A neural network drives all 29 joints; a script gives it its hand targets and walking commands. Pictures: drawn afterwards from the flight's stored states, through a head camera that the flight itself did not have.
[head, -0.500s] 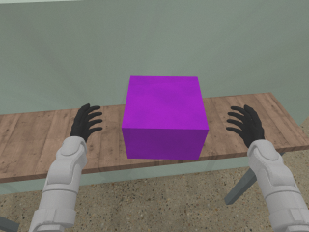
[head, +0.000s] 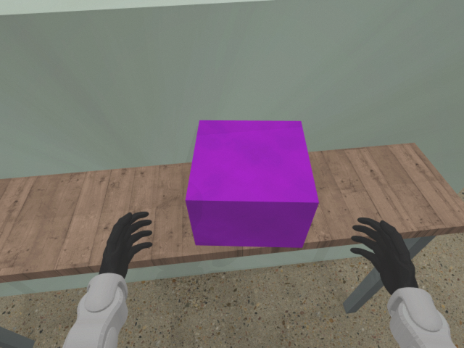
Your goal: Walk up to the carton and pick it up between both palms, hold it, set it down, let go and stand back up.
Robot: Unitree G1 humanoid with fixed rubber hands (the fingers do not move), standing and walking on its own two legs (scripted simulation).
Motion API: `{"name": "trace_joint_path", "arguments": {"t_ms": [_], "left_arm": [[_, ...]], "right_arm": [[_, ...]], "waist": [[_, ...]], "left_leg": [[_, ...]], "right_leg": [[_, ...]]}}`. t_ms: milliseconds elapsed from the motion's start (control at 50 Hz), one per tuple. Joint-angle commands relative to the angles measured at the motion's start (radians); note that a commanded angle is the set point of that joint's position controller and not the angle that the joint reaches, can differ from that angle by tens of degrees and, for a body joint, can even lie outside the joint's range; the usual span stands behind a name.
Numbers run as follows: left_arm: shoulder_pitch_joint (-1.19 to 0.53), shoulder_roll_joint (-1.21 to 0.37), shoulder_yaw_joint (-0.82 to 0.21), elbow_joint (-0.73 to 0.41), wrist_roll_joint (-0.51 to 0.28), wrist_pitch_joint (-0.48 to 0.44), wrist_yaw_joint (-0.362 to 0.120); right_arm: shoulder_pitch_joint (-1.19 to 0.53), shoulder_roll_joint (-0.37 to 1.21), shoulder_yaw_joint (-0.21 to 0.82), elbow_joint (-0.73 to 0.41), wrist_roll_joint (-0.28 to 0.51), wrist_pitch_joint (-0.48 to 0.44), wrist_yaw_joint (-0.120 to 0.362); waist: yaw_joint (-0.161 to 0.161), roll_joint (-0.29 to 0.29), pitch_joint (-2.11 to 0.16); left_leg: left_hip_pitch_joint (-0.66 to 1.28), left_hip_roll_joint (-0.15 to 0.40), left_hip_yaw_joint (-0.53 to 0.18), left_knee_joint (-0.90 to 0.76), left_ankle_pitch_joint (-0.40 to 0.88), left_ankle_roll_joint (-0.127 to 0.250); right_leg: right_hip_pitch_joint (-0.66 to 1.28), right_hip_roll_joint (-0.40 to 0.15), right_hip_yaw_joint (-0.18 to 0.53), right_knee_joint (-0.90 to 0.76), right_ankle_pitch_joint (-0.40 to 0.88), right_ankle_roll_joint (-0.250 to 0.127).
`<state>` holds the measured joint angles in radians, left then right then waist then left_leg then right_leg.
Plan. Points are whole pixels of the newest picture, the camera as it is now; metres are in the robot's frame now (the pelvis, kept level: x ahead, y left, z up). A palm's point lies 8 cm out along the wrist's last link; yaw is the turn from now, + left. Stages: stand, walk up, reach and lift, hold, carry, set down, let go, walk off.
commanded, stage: set down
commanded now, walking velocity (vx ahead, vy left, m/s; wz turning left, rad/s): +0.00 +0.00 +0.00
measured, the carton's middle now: (249, 182) +0.44 +0.02 +0.02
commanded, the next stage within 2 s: let go in 1.22 s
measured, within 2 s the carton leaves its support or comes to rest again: neither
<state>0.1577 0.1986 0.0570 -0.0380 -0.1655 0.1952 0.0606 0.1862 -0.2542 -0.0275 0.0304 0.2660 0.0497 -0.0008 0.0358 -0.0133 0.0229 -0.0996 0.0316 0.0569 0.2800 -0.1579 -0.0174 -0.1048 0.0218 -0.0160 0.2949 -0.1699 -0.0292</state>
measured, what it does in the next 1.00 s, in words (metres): stands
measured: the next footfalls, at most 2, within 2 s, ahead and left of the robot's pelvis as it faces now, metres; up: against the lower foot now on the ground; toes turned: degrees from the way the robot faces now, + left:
none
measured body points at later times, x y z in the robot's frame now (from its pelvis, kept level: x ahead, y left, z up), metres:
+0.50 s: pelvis +0.01 +0.01 +0.00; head +0.02 +0.01 +0.45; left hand +0.22 +0.23 +0.00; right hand +0.22 -0.21 -0.01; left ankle +0.00 +0.13 -0.75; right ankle -0.01 -0.10 -0.75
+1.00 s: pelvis +0.00 +0.01 +0.00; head -0.02 -0.02 +0.45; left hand +0.22 +0.23 +0.00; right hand +0.19 -0.21 -0.07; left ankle -0.01 +0.13 -0.75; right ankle -0.01 -0.10 -0.75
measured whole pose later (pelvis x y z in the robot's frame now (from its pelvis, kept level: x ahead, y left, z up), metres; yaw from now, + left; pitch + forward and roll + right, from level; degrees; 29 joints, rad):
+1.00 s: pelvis +0.00 +0.01 +0.00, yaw +0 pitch -6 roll +0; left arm 0.17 0.16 0.04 0.26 -0.05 0.09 -0.04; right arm 0.27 -0.22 -0.02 0.44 0.02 -0.03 0.01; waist 0.06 0.06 0.04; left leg 0.00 0.02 0.05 0.29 -0.19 -0.01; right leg -0.01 0.01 0.00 0.31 -0.20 -0.02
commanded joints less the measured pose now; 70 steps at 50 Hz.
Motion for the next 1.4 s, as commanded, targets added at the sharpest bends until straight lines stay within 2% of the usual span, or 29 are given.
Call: {"name": "trace_joint_path", "arguments": {"t_ms": [0,60,180,360,380,400,420,440,460,540,580,620,700,740,760,780,800,860,880,920,980,1000,1020,1060,1160,1180,1240,1320,1380], "left_arm": [[-0.075,0.092,0.015,-0.185,0.003,-0.092,0.010],[-0.031,0.093,0.004,-0.175,0.005,-0.124,0.014],[-0.047,0.104,-0.011,-0.107,0.000,-0.128,0.016],[0.050,0.099,0.000,-0.035,0.040,-0.125,-0.005],[0.056,0.097,-0.002,-0.026,0.044,-0.127,-0.007],[0.053,0.101,-0.029,-0.034,0.029,-0.138,-0.009],[0.049,0.097,-0.033,-0.047,0.020,-0.149,-0.002],[0.070,0.083,-0.044,0.034,0.034,-0.141,-0.005],[0.079,0.089,-0.038,0.038,0.045,-0.140,-0.007],[0.090,0.091,-0.027,0.069,0.059,-0.130,-0.022],[0.112,0.063,-0.032,0.170,0.086,-0.111,-0.032],[0.129,0.063,-0.032,0.173,0.082,-0.108,-0.043],[0.116,0.059,-0.034,0.235,0.090,-0.094,-0.054],[0.104,0.041,-0.046,0.292,0.092,-0.073,-0.063],[0.101,0.044,-0.039,0.290,0.096,-0.068,-0.064],[0.098,0.036,-0.043,0.337,0.108,-0.054,-0.071],[0.100,0.037,-0.032,0.358,0.115,-0.043,-0.077],[0.095,0.014,-0.036,0.422,0.136,-0.013,-0.092],[0.077,0.019,-0.032,0.384,0.126,-0.010,-0.092],[0.063,0.010,-0.035,0.450,0.143,0.013,-0.103],[0.042,-0.002,-0.031,0.495,0.157,0.033,-0.116],[0.030,0.007,-0.024,0.496,0.157,0.041,-0.124],[0.026,-0.004,-0.027,0.539,0.165,0.055,-0.127],[-0.011,0.009,-0.021,0.532,0.166,0.069,-0.129],[-0.050,-0.012,-0.023,0.556,0.169,0.124,-0.140],[-0.060,-0.001,-0.025,0.567,0.180,0.138,-0.144],[-0.076,0.008,-0.015,0.573,0.185,0.163,-0.144],[-0.076,0.011,-0.013,0.564,0.187,0.194,-0.145],[-0.054,0.016,-0.005,0.588,0.192,0.185,-0.145]], "right_arm": [[-0.052,-0.106,-0.057,-0.195,-0.007,-0.071,0.009],[0.002,-0.097,-0.052,-0.194,-0.012,-0.090,0.014],[-0.003,-0.068,-0.049,-0.136,-0.053,-0.082,0.018],[0.069,-0.067,-0.036,-0.031,-0.081,-0.112,0.017],[0.073,-0.066,-0.036,-0.019,-0.086,-0.117,0.018],[0.063,-0.082,-0.050,-0.049,-0.093,-0.125,0.014],[0.058,-0.072,-0.049,-0.062,-0.079,-0.129,0.017],[0.065,-0.080,-0.046,0.008,-0.095,-0.121,0.020],[0.080,-0.074,-0.038,0.006,-0.093,-0.123,0.023],[0.087,-0.062,-0.031,0.028,-0.111,-0.126,0.017],[0.092,-0.062,-0.028,0.106,-0.131,-0.120,0.023],[0.093,-0.057,-0.021,0.089,-0.148,-0.130,0.019],[0.069,-0.057,-0.034,0.110,-0.183,-0.140,0.014],[0.059,-0.058,-0.039,0.157,-0.202,-0.136,0.014],[0.055,-0.054,-0.035,0.161,-0.202,-0.133,0.014],[0.056,-0.052,-0.029,0.211,-0.218,-0.125,0.015],[0.040,-0.055,-0.022,0.214,-0.210,-0.123,0.017],[0.016,-0.059,-0.024,0.241,-0.242,-0.115,0.011],[0.010,-0.057,-0.035,0.214,-0.241,-0.120,0.005],[0.005,-0.053,-0.024,0.288,-0.246,-0.110,0.002],[-0.012,-0.057,-0.027,0.315,-0.274,-0.099,-0.001],[-0.025,-0.050,-0.018,0.317,-0.262,-0.093,-0.004],[-0.033,-0.050,-0.017,0.341,-0.270,-0.085,-0.004],[-0.060,-0.051,-0.019,0.329,-0.271,-0.079,-0.008],[-0.098,-0.056,-0.014,0.346,-0.273,-0.045,-0.014],[-0.101,-0.059,-0.019,0.360,-0.272,-0.033,-0.014],[-0.100,-0.065,-0.013,0.344,-0.266,-0.008,-0.015],[-0.088,-0.069,-0.007,0.318,-0.261,0.019,-0.015],[-0.071,-0.068,-0.001,0.314,-0.259,0.017,-0.010]], "waist": [[0.004,0.001,-0.156],[0.006,0.005,-0.128],[0.014,0.006,-0.075],[0.011,0.003,-0.102],[0.010,0.004,-0.098],[-0.007,0.021,-0.105],[0.006,0.032,-0.103],[0.000,0.032,-0.065],[0.002,0.030,-0.060],[0.003,-0.010,-0.062],[0.007,-0.004,0.019],[0.011,-0.035,0.004],[0.009,-0.054,0.020],[-0.002,-0.064,0.048],[0.008,-0.067,0.039],[0.003,-0.077,0.074],[0.015,-0.070,0.075],[0.007,-0.108,0.106],[0.006,-0.115,0.078],[0.005,-0.105,0.125],[-0.006,-0.118,0.141],[0.002,-0.134,0.137],[-0.003,-0.135,0.163],[0.006,-0.145,0.157],[-0.001,-0.159,0.186],[-0.008,-0.144,0.195],[0.001,-0.171,0.222],[-0.006,-0.172,0.202],[0.007,-0.176,0.201]], "left_leg": [[0.161,-0.044,-0.037,0.023,0.253,-0.008],[0.155,-0.042,-0.038,0.019,0.238,-0.007],[0.115,-0.029,-0.028,-0.014,0.105,0.011],[0.162,-0.033,-0.020,0.018,0.253,-0.011],[0.165,-0.033,-0.020,0.020,0.259,-0.012],[0.157,-0.034,-0.017,0.019,0.234,-0.021],[0.141,-0.032,-0.019,0.009,0.220,-0.020],[0.137,-0.031,-0.023,0.009,0.204,-0.019],[0.137,-0.028,-0.022,0.007,0.209,-0.019],[0.140,-0.035,-0.013,0.009,0.226,-0.012],[0.130,-0.031,-0.013,0.000,0.212,-0.014],[0.129,-0.032,-0.007,-0.002,0.220,-0.007],[0.119,-0.033,0.003,-0.008,0.162,-0.001],[0.123,-0.034,0.006,-0.007,0.145,-0.004],[0.122,-0.030,0.010,-0.008,0.135,0.000],[0.116,-0.036,0.012,-0.010,0.120,-0.001],[0.120,-0.034,0.015,-0.009,0.126,-0.001],[0.115,-0.030,0.028,-0.019,0.096,0.008],[0.115,-0.033,0.029,-0.021,0.077,0.013],[0.097,-0.036,0.037,-0.022,0.063,0.013],[0.085,-0.038,0.042,-0.024,0.031,0.015],[0.087,-0.040,0.043,-0.022,0.028,0.021],[0.082,-0.039,0.046,-0.026,0.000,0.019],[0.078,-0.040,0.047,-0.023,-0.036,0.028],[0.087,-0.043,0.057,-0.026,-0.073,0.029],[0.080,-0.042,0.059,-0.016,-0.082,0.029],[0.094,-0.052,0.062,-0.004,-0.111,0.030],[0.114,-0.052,0.060,0.007,-0.095,0.033],[0.114,-0.055,0.057,0.015,-0.099,0.035]], "right_leg": [[-0.056,0.001,0.054,-0.066,0.135,0.003],[-0.060,-0.005,0.059,-0.069,0.127,0.000],[-0.089,-0.025,0.067,-0.081,0.025,0.002],[-0.044,-0.008,0.052,-0.076,0.141,0.003],[-0.046,-0.007,0.050,-0.079,0.141,0.003],[-0.035,-0.005,0.052,-0.078,0.139,-0.003],[-0.031,-0.004,0.048,-0.076,0.118,-0.006],[-0.048,-0.006,0.047,-0.079,0.098,-0.010],[-0.045,-0.005,0.046,-0.081,0.100,-0.013],[-0.003,-0.003,0.048,-0.079,0.147,-0.006],[-0.036,-0.001,0.040,-0.089,0.098,-0.011],[-0.014,-0.002,0.043,-0.091,0.117,-0.007],[-0.021,-0.001,0.033,-0.087,0.072,-0.003],[-0.048,0.004,0.027,-0.090,0.050,-0.002],[-0.048,0.006,0.026,-0.089,0.032,-0.001],[-0.063,0.004,0.023,-0.092,0.021,-0.004],[-0.052,0.006,0.018,-0.090,0.018,-0.003],[-0.059,0.009,0.015,-0.094,-0.016,0.002],[-0.044,0.010,0.017,-0.090,-0.019,0.003],[-0.051,0.010,0.010,-0.092,-0.036,0.006],[-0.047,0.011,0.008,-0.091,-0.063,0.011],[-0.039,0.005,0.011,-0.092,-0.058,0.013],[-0.054,0.005,0.012,-0.092,-0.089,0.012],[-0.062,-0.006,0.016,-0.092,-0.127,0.018],[-0.076,0.000,0.000,-0.096,-0.169,0.019],[-0.086,-0.006,0.004,-0.093,-0.188,0.018],[-0.116,-0.017,0.012,-0.105,-0.252,0.019],[-0.137,-0.027,0.017,-0.102,-0.253,0.016],[-0.135,-0.029,0.022,-0.100,-0.261,0.016]]}}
